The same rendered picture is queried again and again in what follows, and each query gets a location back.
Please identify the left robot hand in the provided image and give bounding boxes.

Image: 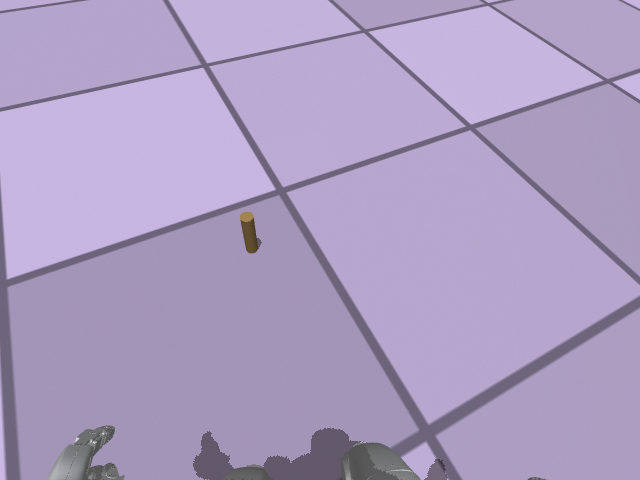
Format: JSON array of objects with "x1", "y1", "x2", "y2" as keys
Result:
[{"x1": 47, "y1": 425, "x2": 125, "y2": 480}]

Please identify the can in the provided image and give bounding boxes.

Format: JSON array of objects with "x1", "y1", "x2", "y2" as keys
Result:
[{"x1": 240, "y1": 212, "x2": 258, "y2": 253}]

